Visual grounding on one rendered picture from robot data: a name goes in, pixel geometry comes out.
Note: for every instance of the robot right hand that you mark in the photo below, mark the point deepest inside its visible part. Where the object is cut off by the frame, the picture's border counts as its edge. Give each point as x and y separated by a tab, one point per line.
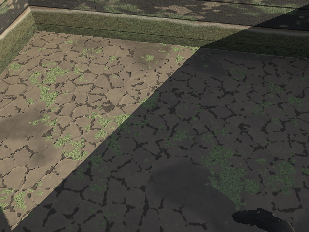
263	219

